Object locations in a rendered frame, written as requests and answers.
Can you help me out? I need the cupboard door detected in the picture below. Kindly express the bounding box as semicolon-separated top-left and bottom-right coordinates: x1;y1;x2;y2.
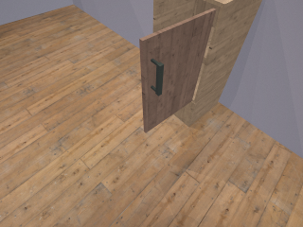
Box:
139;8;216;133

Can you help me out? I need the handle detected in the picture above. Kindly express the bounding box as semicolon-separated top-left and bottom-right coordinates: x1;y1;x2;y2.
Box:
151;59;164;96

